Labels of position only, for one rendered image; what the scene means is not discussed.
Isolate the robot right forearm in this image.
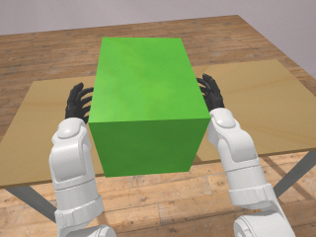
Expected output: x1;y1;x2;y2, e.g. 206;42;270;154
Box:
206;108;296;237

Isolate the left robot hand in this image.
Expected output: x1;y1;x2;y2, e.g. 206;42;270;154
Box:
65;82;94;124

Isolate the right robot upper arm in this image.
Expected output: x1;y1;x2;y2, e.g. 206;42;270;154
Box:
233;209;294;237

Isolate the table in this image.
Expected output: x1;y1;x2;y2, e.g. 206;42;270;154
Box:
0;59;316;223

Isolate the right robot hand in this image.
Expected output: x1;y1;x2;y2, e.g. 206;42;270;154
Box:
197;73;225;113

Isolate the carton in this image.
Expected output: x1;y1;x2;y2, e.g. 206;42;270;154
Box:
88;37;211;178

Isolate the left robot upper arm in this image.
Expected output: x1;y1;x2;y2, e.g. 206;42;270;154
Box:
65;224;117;237

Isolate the robot left forearm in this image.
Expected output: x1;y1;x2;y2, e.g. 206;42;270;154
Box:
48;118;104;237

